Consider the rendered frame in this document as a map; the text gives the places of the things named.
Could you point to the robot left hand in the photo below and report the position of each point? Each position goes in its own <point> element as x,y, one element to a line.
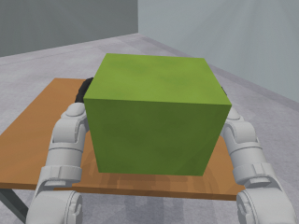
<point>82,90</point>

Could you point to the robot left upper arm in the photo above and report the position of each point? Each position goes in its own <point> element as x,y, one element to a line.
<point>56,207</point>

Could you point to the table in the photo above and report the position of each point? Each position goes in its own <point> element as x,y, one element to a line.
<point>24,148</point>

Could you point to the carton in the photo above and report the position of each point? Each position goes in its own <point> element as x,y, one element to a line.
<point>154,115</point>

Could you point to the right robot forearm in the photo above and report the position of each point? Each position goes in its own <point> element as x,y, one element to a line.
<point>251,168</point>

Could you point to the left robot forearm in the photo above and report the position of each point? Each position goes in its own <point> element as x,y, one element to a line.
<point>62,168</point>

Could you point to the robot right upper arm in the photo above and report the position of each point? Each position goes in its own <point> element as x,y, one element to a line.
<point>264,206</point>

